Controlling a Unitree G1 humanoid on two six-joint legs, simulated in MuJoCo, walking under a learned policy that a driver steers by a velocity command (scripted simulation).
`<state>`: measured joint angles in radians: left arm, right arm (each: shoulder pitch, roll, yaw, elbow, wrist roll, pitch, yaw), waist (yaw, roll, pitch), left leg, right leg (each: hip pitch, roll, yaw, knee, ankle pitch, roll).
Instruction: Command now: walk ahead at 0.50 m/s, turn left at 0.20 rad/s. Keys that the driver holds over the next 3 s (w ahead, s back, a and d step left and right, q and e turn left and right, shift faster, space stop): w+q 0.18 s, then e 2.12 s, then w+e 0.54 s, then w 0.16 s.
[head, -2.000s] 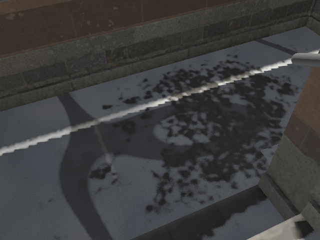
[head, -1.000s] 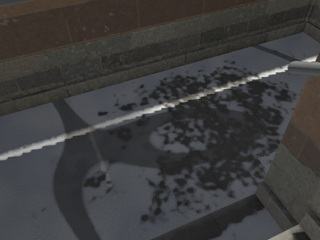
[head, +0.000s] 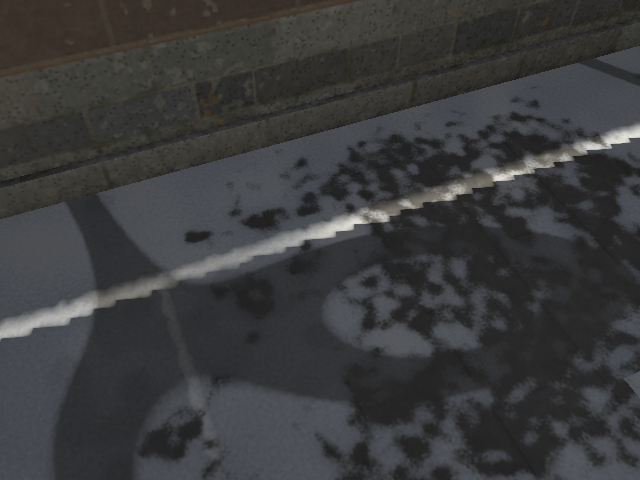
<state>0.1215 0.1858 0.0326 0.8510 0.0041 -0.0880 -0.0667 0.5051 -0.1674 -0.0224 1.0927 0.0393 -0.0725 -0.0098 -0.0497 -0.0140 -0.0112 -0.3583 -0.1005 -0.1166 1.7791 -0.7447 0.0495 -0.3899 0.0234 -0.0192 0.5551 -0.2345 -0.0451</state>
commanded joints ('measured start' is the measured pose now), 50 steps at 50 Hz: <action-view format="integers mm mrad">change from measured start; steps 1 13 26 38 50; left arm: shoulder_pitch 207 351 409 49 105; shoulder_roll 138 72 95 32 260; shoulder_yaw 35 -2 -1 33 97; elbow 36 161 86 -178 -248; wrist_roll -14 -37 -69 -17 10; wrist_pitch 10 -9 39 100 72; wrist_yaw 13 134 100 81 68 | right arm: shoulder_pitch -13 -389 -121 -343 -440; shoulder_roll -116 -30 -199 -230 -201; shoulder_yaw -33 -35 -52 -53 -70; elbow -146 -326 -214 -277 -434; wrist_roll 20 -57 -57 -47 -39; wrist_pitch -8 17 44 54 92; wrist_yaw -27 58 52 -61 -39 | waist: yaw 51 77 -13 68 99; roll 36 -40 88 193 -87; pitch -133 52 -400 -71 -161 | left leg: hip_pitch -548 -119 770 126 -489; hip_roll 133 134 549 435 127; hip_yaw -34 52 -105 147 22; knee -71 -1174 -1149 -1482 -403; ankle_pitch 315 1299 1694 900 193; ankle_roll -17 -11 229 154 -132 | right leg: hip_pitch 409 -51 -641 -142 391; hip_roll -447 -141 -55 -54 -337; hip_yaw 498 19 160 8 456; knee -145 -3 1509 298 -124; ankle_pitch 104 80 -646 132 673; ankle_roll -322 -119 127 94 -289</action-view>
